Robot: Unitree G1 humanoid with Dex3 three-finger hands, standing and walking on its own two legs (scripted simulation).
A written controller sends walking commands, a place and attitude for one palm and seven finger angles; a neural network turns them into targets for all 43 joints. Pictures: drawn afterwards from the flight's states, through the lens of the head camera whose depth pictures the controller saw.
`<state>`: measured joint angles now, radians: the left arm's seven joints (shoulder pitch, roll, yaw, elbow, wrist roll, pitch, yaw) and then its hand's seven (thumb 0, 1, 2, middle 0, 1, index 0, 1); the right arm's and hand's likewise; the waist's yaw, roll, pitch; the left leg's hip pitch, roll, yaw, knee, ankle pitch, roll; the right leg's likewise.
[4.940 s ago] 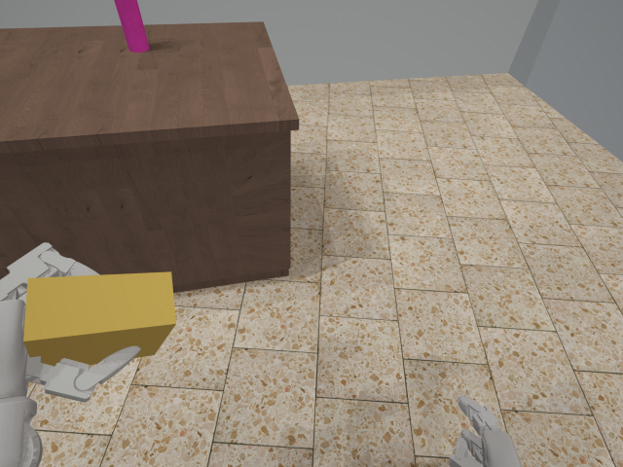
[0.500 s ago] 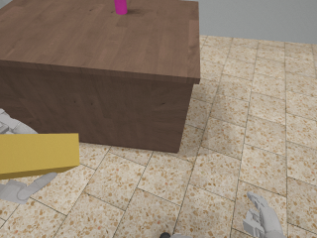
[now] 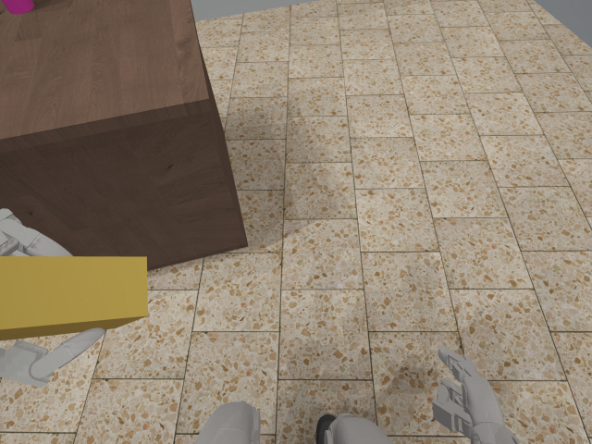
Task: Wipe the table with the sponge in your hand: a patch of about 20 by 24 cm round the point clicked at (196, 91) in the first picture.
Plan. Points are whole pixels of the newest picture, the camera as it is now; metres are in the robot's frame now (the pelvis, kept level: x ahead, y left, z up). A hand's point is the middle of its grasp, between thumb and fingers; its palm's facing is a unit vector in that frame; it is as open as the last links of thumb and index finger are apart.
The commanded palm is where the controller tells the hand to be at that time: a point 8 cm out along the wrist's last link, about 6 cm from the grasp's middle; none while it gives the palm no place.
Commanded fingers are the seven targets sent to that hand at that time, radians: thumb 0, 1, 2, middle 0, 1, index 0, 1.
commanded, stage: turn to face it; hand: left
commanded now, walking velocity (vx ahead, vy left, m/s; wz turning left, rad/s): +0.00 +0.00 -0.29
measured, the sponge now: (85, 299) +0.24 +0.20 +0.15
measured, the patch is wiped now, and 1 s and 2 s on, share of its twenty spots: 0.00 0.00 0.00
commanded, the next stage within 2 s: take the last steps up to it in 0.30 s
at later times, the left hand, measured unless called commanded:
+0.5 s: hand (48, 366) +0.18 +0.19 +0.17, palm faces +0.34 -0.83 -0.43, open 9.7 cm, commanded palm +0.14 +0.23 +0.18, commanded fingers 0.00 0.10 1.30 -1.20 -1.60 -1.20 -1.60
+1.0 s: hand (7, 353) +0.19 +0.23 +0.17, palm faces +0.36 -0.83 -0.42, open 9.7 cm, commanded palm +0.14 +0.27 +0.18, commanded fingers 0.00 0.10 1.30 -1.20 -1.60 -1.20 -1.60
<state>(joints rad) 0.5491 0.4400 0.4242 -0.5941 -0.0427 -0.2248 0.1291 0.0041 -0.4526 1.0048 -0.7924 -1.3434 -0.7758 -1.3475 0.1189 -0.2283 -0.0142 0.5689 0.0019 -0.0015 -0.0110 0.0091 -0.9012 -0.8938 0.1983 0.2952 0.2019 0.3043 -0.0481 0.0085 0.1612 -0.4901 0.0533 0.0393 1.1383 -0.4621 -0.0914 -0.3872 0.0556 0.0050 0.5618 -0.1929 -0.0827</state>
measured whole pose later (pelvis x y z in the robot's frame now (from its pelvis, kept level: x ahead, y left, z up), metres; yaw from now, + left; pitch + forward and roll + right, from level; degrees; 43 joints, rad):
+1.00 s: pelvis -0.04 +0.01 +0.00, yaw -5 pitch -1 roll +1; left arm 0.47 0.37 0.37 -0.48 0.01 -0.24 0.17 0.00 -0.46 1.01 -0.79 -1.35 -0.77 -1.35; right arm 0.24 -0.23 -0.06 0.64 -0.01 -0.09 -0.08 0.01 -0.90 -0.89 0.19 0.29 0.20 0.30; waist 0.00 -0.03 0.03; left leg -0.24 0.03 0.13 0.56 -0.29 0.02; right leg -0.37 -0.08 -0.08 0.90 -0.50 0.02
